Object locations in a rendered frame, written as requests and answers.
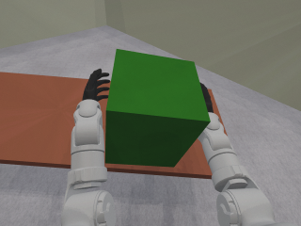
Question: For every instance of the robot right forearm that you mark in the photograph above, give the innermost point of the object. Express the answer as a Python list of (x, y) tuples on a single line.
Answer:
[(227, 171)]

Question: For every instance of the robot right hand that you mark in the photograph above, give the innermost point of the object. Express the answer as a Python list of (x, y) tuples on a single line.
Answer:
[(207, 98)]

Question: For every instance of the right robot upper arm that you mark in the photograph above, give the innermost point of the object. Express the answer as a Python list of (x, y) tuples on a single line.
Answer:
[(245, 207)]

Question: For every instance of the carton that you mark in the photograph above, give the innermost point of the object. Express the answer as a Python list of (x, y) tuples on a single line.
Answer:
[(155, 110)]

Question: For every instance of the table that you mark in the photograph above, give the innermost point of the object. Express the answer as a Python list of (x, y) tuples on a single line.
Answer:
[(36, 121)]

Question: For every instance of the robot left forearm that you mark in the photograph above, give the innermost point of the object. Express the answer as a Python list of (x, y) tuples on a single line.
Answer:
[(87, 150)]

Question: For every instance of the robot left hand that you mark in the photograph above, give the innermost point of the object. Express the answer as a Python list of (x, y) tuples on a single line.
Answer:
[(91, 90)]

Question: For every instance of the left robot upper arm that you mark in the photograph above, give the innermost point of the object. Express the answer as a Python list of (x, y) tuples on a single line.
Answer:
[(94, 208)]

